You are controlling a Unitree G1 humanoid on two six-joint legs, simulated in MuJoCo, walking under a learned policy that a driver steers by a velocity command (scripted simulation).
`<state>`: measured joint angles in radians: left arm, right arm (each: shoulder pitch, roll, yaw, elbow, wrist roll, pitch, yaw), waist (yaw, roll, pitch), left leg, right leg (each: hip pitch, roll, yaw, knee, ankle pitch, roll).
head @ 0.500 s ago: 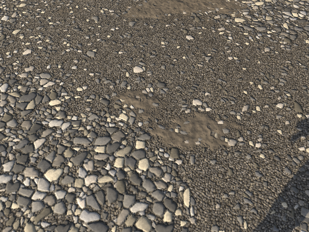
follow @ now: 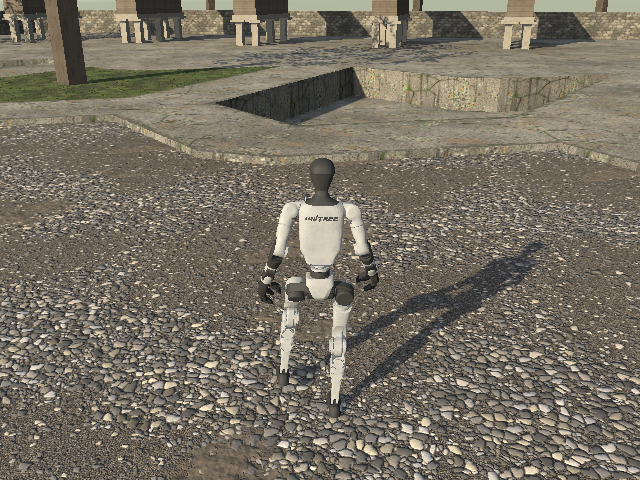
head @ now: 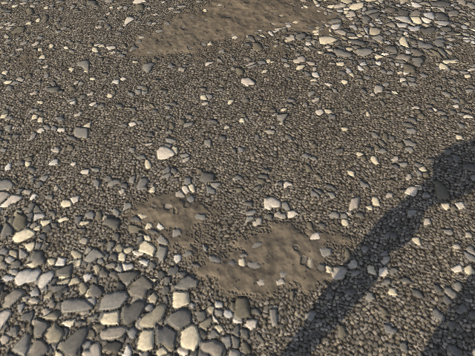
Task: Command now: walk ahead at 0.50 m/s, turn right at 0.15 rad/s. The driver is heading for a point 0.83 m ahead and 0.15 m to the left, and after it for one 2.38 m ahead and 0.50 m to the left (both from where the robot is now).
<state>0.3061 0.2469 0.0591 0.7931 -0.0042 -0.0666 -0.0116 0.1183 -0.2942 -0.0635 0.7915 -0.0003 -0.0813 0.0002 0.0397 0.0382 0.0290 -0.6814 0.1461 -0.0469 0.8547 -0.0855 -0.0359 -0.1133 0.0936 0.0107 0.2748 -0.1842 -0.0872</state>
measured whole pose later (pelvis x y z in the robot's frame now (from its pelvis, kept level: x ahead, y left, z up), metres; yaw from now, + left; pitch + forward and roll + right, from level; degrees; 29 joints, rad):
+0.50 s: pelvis +0.29 +0.09 +0.00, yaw +11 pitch +2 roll +0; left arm 0.13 0.29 0.05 0.73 0.01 -0.09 0.01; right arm 0.32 -0.26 -0.05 0.81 0.01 -0.07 0.01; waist -0.05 -0.03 0.03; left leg -0.19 -0.11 -0.07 0.32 -0.15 0.10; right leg -0.63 -0.09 0.08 0.89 -0.18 0.03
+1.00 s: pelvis +0.58 +0.08 +0.00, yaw +14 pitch +1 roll -1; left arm 0.31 0.26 0.05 0.82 0.00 -0.09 -0.03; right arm 0.22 -0.30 -0.05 0.77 0.01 -0.06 0.00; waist 0.03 0.04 0.01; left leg -0.60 0.09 -0.04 1.01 -0.26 0.00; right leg -0.18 0.07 -0.02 0.31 -0.17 -0.07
